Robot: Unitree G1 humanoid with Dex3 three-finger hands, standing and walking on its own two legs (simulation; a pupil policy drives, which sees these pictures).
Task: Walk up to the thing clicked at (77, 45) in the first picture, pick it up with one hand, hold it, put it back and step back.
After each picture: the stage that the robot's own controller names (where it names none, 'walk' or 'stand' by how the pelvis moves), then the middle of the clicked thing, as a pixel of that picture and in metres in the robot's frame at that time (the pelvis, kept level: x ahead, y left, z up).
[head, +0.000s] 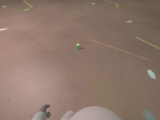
stand; (77, 46) +1.47 +0.27 -0.72
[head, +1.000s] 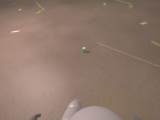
walk; (83, 50) +1.36 +0.23 -0.72
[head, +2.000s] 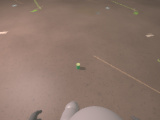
walk; (78, 66) +0.89 +0.22 -0.71
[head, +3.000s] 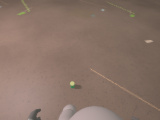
walk; (72, 84) +0.52 +0.19 -0.70
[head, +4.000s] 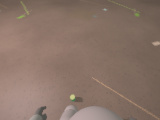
stand; (72, 98) +0.32 +0.18 -0.70
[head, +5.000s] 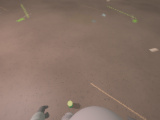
stand; (70, 104) +0.27 +0.19 -0.72
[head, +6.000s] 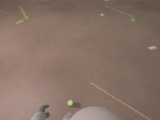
stand; (70, 103) +0.28 +0.20 -0.73
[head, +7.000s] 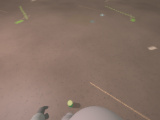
stand; (70, 103) +0.28 +0.20 -0.73
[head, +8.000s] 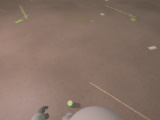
stand; (70, 104) +0.27 +0.20 -0.73
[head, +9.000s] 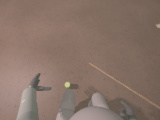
go down; (67, 85) +0.32 +0.19 -0.60
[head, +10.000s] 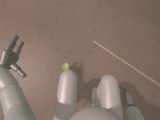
go down; (65, 67) +0.38 +0.20 -0.32
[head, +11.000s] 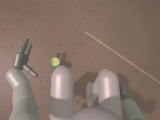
close in; (55, 63) +0.37 +0.22 -0.26
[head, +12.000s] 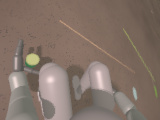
close; (31, 61) +0.37 +0.24 -0.22
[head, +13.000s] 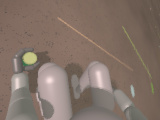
close; (29, 60) +0.36 +0.24 -0.22
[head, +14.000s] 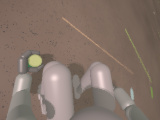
lift; (33, 62) +0.34 +0.23 -0.22
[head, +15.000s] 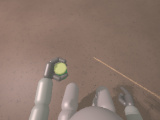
lift; (61, 71) +0.31 +0.18 +0.01
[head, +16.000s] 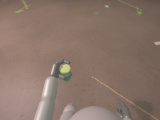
hold; (65, 72) +0.32 +0.17 +0.02
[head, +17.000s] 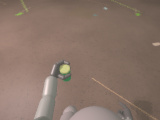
hold; (65, 73) +0.32 +0.17 +0.01
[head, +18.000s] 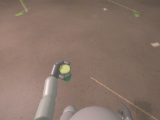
hold; (65, 73) +0.32 +0.17 +0.01
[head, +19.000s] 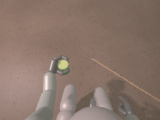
crouch; (64, 67) +0.36 +0.17 -0.05
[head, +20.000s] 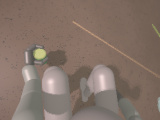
lower; (41, 57) +0.39 +0.23 -0.19
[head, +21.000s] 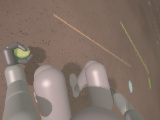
lower; (22, 54) +0.40 +0.26 -0.23
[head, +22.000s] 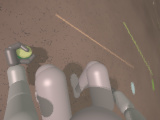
lower; (24, 54) +0.39 +0.26 -0.22
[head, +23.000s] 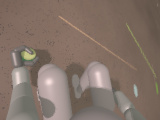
lower; (28, 57) +0.38 +0.25 -0.22
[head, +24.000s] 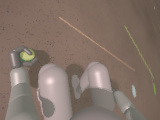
rest; (27, 57) +0.38 +0.26 -0.22
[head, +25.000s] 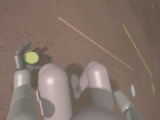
open; (30, 59) +0.37 +0.24 -0.23
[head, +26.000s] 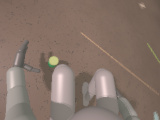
stand; (52, 62) +0.37 +0.22 -0.26
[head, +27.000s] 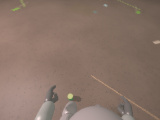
stand; (70, 97) +0.31 +0.16 -0.63
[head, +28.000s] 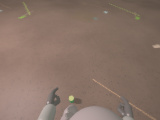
stand; (71, 99) +0.33 +0.17 -0.67
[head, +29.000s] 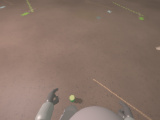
stand; (72, 98) +0.32 +0.16 -0.68
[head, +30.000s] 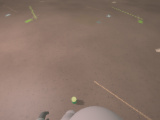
walk; (74, 100) +0.34 +0.16 -0.72
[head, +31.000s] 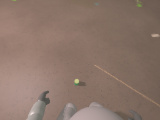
walk; (76, 82) +0.46 +0.10 -0.70
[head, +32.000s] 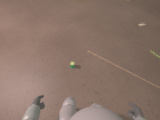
walk; (72, 65) +0.74 +0.23 -0.70
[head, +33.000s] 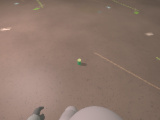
stand; (79, 61) +0.98 +0.19 -0.70
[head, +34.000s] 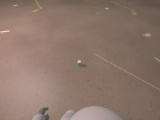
stand; (79, 63) +0.98 +0.17 -0.72
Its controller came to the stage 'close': yes
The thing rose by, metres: 0.73
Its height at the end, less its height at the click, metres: +0.00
